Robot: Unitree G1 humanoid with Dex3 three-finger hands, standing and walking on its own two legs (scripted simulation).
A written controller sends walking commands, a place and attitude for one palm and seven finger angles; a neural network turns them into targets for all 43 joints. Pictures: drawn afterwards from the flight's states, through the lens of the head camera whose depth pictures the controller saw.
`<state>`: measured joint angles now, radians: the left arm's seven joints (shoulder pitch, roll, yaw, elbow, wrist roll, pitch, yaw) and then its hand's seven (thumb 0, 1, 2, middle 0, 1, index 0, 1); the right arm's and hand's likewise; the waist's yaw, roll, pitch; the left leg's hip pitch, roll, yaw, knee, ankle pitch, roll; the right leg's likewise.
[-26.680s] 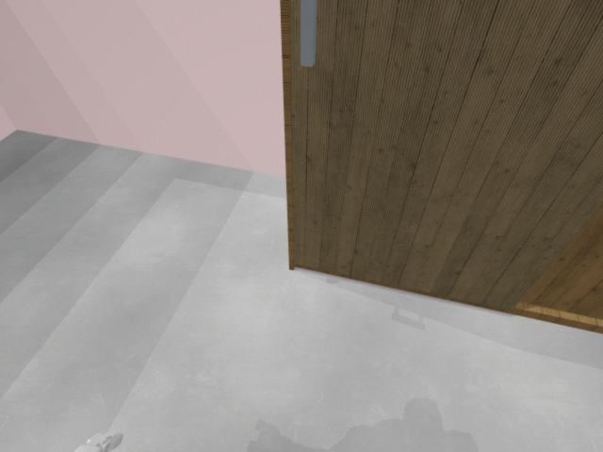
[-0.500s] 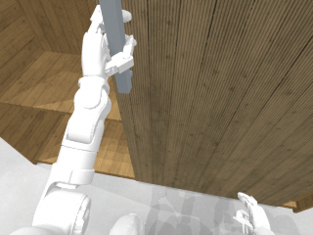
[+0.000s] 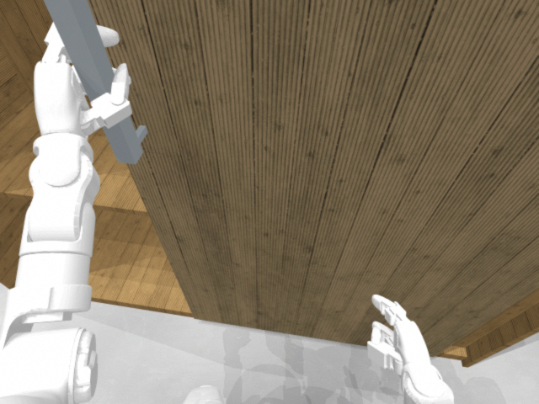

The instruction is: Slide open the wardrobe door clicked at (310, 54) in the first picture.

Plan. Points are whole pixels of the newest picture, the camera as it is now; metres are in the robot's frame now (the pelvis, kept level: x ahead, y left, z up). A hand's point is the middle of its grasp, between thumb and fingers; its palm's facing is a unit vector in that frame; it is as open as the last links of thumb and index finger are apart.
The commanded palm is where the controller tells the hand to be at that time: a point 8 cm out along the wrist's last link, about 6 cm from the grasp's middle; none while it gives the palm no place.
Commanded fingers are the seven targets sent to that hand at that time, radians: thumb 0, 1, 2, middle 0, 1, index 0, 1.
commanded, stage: stop walking and hold the door there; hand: left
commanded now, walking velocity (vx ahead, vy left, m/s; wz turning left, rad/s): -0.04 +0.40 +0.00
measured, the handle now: (109, 73) +0.43 +0.26 +0.26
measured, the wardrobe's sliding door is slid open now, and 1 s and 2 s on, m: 0.70 0.70 0.70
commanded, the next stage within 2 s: none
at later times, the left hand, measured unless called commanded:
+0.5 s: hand (119, 97) +0.39 +0.23 +0.25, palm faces +0.34 -0.93 -0.14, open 6.3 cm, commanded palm +0.36 +0.28 +0.21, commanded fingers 0.00 0.90 0.90 -0.45 -1.40 -0.45 -1.40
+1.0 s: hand (118, 97) +0.39 +0.23 +0.25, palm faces +0.31 -0.94 -0.13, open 6.1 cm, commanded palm +0.36 +0.28 +0.21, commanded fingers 0.00 0.90 0.90 -0.45 -1.40 -0.45 -1.40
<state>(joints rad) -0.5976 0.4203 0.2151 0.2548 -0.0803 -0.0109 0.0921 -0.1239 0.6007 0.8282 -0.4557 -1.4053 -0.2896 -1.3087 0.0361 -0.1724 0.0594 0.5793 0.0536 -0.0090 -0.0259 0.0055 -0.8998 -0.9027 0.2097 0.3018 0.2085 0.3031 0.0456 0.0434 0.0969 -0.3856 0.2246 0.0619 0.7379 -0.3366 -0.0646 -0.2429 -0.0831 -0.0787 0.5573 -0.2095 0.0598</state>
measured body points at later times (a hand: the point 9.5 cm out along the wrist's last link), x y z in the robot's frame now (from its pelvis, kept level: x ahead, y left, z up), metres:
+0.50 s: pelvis -0.02 +0.02 +0.01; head -0.05 +0.01 +0.46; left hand +0.37 +0.28 +0.26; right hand +0.05 -0.25 -0.10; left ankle +0.07 +0.10 -0.72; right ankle -0.02 -0.12 -0.72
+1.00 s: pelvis -0.03 +0.02 +0.01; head -0.07 +0.02 +0.46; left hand +0.37 +0.28 +0.26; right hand +0.07 -0.26 -0.08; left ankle +0.07 +0.10 -0.72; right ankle -0.02 -0.11 -0.72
